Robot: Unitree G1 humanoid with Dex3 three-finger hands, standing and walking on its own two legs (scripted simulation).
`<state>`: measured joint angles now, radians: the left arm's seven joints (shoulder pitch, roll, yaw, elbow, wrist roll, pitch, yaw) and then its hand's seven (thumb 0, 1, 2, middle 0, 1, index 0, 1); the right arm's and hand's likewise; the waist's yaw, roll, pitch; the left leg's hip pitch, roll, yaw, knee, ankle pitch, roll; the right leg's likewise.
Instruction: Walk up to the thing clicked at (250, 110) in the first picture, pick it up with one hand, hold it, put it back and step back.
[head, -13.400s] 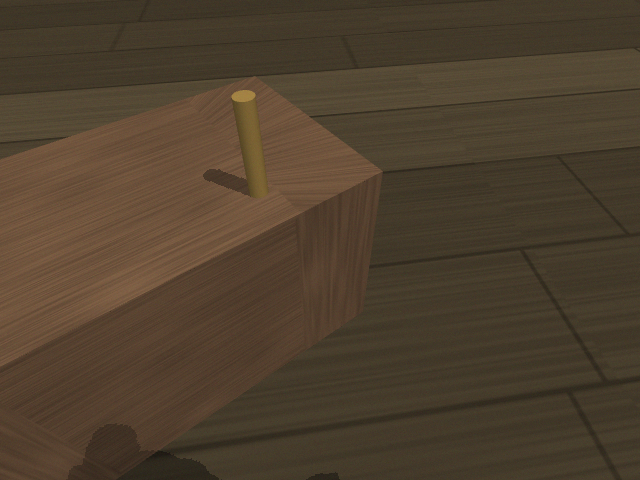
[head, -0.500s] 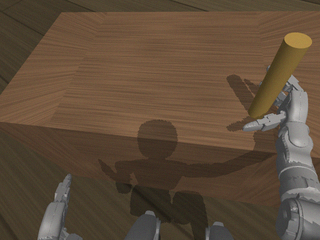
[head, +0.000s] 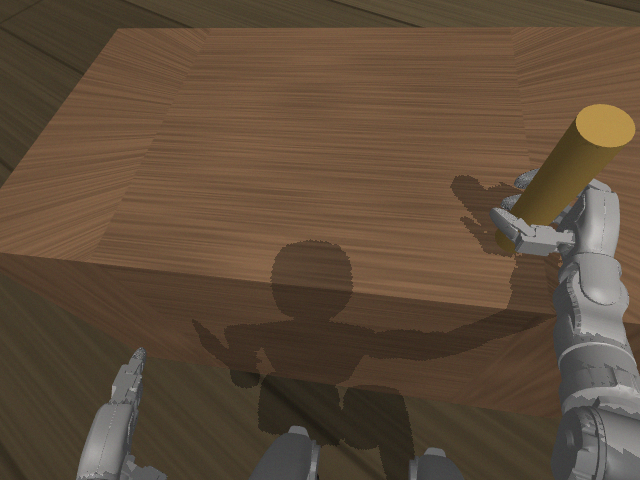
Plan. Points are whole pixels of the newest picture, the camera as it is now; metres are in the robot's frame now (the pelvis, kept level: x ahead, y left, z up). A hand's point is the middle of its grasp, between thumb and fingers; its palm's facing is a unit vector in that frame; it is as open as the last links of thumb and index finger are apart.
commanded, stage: settle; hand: right
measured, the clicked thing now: (546, 195) +0.45 -0.18 +0.09
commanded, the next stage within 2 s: lift in 0.90 s
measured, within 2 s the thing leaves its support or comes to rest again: leaves its support in 0.34 s
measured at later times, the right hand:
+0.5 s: hand (547, 202) +0.45 -0.19 +0.07, palm faces +0.14 +0.99 -0.02, open 6.0 cm
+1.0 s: hand (556, 185) +0.45 -0.19 +0.10, palm faces +0.13 +0.99 -0.01, open 5.9 cm
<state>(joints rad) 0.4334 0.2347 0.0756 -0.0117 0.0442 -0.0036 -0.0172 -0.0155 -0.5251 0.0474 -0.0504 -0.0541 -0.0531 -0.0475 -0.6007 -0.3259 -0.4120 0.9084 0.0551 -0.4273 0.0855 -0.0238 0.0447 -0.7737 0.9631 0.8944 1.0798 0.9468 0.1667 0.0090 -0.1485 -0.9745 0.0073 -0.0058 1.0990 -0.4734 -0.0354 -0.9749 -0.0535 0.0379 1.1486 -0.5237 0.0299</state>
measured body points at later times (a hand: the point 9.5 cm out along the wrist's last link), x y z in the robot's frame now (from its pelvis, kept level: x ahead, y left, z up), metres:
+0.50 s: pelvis +0.00 +0.00 +0.02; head +0.09 -0.03 +0.46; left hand +0.15 +0.26 +0.00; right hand +0.44 -0.24 +0.07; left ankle +0.03 +0.14 -0.65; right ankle +0.01 -0.13 -0.65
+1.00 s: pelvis +0.00 +0.00 +0.03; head +0.07 -0.02 +0.48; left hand +0.15 +0.26 +0.01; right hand +0.44 -0.24 +0.10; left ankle +0.03 +0.14 -0.65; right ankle +0.01 -0.13 -0.65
